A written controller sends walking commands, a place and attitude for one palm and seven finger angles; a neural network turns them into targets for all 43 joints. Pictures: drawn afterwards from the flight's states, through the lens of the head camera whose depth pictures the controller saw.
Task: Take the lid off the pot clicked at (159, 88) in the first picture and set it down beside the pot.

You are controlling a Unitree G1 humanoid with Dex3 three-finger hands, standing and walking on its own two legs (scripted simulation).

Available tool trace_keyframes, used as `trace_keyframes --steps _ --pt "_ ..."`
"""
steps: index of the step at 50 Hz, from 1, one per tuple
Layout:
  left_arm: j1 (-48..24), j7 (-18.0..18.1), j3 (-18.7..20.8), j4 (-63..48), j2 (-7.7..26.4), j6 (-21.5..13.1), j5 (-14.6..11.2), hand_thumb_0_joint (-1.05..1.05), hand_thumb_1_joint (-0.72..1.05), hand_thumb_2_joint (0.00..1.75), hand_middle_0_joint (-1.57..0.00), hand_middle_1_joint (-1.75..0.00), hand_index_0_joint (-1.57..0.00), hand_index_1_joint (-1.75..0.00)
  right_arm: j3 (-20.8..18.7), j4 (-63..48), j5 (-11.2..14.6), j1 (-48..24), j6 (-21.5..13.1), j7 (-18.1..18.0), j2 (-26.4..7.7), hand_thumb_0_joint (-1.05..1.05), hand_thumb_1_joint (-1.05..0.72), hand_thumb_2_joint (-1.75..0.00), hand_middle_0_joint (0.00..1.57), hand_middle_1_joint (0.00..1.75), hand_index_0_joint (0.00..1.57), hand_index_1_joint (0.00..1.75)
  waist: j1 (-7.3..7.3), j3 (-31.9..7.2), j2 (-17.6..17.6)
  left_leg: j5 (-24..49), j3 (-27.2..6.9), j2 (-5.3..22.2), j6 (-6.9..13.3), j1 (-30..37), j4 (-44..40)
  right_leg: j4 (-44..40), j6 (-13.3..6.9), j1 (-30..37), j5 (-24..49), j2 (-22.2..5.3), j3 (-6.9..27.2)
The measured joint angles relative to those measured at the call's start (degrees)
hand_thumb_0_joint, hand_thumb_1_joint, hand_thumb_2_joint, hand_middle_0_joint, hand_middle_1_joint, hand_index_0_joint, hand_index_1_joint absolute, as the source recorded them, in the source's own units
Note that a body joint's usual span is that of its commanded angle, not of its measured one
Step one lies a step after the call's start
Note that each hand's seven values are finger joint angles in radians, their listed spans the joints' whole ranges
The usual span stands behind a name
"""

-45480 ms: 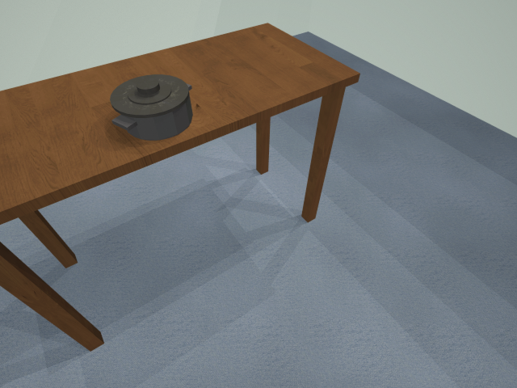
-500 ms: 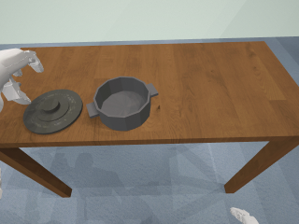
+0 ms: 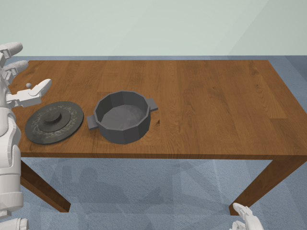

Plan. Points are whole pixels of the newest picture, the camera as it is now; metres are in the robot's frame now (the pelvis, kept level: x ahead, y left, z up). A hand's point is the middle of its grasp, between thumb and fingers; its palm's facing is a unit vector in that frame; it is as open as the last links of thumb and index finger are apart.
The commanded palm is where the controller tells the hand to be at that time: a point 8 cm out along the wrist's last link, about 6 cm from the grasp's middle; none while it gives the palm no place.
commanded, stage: draw the hand back to the body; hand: left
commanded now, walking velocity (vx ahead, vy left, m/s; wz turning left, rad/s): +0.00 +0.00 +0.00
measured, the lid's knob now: (52, 116) +0.43 +0.37 +0.02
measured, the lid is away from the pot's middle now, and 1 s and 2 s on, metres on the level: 0.23 0.23 0.23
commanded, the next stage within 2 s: step back with the hand held close in 1.34 s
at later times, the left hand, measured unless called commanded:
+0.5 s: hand (16, 116) +0.26 +0.27 +0.22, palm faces +0.51 -0.83 -0.24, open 7.9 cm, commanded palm +0.20 +0.30 +0.22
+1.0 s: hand (0, 156) +0.19 +0.27 +0.21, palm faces +0.44 -0.85 -0.28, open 7.4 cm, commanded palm +0.12 +0.30 +0.21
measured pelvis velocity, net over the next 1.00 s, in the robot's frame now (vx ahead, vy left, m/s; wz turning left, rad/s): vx -0.03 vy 0.01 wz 0.01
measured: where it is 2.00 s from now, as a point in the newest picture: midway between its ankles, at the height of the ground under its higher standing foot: outside the picture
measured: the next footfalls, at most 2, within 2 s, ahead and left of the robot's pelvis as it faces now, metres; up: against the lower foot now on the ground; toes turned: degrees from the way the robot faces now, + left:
none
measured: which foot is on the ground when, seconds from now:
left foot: down 0.00-1.00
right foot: down 0.00-1.00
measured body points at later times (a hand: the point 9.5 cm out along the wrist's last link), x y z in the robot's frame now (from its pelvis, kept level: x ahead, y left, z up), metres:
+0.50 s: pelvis -0.01 -0.01 +0.00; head -0.02 -0.03 +0.45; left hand +0.23 +0.32 +0.24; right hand +0.19 -0.24 -0.09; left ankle -0.03 +0.12 -0.75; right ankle -0.03 -0.10 -0.75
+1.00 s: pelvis -0.03 +0.01 +0.00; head -0.06 +0.00 +0.45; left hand +0.16 +0.31 +0.23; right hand +0.17 -0.20 -0.08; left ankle -0.03 +0.12 -0.75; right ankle -0.03 -0.10 -0.75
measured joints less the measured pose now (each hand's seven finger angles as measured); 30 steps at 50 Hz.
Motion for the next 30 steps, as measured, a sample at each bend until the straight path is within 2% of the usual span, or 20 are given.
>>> trace_keyframes --steps 9,25,30 --pt "7.45 0.39 1.63 -7.56 -1.98 -0.19 -0.94 0.01 0.36 0.75 -0.29 -0.63 -0.3 -0.63 -1.57 1.17 -0.24 -1.14 -0.71 -0.36 -1.17 0.01 -0.9 -0.9 0.2 0.3 0.2 0.3 1.07 0.4 0.36 0.15 -0.39 0.71 -0.74 1.06 -0.4 0.11 -0.84 0.89 -0.26 0.73 -0.39" --pt "16.1 0.64 0.43 -17.42 -5.52 -1.62 -1.69 0.01 0.72 0.85 -0.23 -0.41 -0.24 -0.41 -0.93 0.37 -0.89 -3.54 -2.82 -0.64 1.21 0.01 -0.9 -0.9 0.2 0.3 0.2 0.3 2.43 1.01 1.24 1.2 -0.72 0.73 -0.86 3.25 -0.91 -0.9 -0.9 3.43 0.95 0.76 -0.73" --pt "19.41 0.32 -0.29 -20.72 -6.0 -2.23 -1.86 0.01 0.82 0.87 -0.22 -0.35 -0.22 -0.35 -0.46 0.56 -1.25 -3.56 -2.99 -0.67 1.98 0.01 -0.9 -0.9 0.2 0.3 0.2 0.3 2.4 1.29 1.21 1.72 -0.67 0.39 -0.54 3.75 -1.25 -1.28 -0.57 3.96 1.47 0.42 -0.7"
